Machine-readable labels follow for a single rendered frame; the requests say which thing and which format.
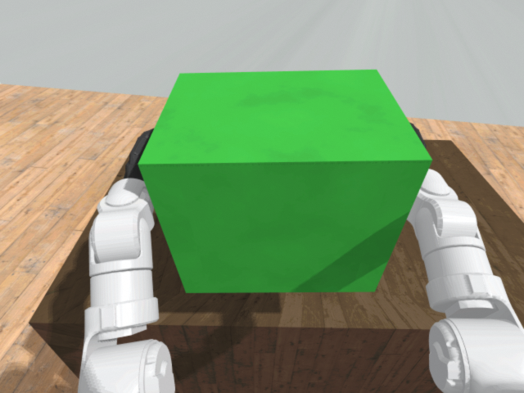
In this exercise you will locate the left robot upper arm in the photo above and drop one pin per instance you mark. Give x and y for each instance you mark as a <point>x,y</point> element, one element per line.
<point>135,367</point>

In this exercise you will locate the robot left hand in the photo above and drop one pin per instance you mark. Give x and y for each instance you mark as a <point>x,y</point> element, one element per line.
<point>131,168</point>

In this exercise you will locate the carton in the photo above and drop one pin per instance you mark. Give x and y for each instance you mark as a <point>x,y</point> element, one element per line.
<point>282,181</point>

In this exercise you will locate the robot right forearm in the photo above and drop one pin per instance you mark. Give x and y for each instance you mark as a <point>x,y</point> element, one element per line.
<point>461,282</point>

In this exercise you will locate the robot left forearm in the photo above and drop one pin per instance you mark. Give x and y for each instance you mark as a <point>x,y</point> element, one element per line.
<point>120,264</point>

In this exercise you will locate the pedestal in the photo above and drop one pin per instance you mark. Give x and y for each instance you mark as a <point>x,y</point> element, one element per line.
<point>298,342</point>

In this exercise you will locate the robot right hand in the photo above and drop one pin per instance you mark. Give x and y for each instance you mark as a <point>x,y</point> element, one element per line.
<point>419,135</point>

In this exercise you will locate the right robot upper arm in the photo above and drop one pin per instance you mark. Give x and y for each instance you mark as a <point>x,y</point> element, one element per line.
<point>477,355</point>

